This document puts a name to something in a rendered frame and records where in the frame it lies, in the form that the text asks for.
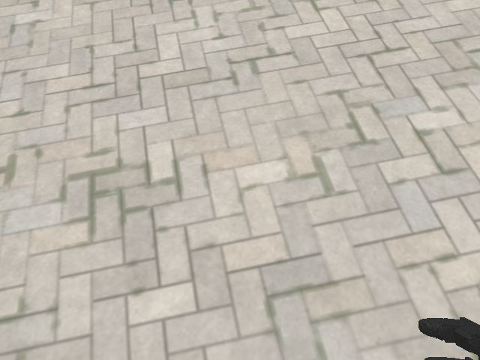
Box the robot right hand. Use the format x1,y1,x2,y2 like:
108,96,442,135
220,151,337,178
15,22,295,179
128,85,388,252
418,317,480,360

